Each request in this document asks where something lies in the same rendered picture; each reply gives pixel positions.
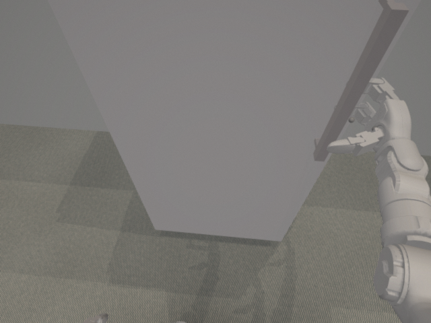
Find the robot right upper arm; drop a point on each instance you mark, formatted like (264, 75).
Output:
(403, 278)

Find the fridge door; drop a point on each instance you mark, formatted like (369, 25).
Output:
(214, 105)

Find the right robot hand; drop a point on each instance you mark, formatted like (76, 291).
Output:
(392, 119)

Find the right robot forearm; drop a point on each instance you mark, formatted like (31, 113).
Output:
(403, 194)

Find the handle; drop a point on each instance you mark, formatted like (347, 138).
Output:
(389, 22)

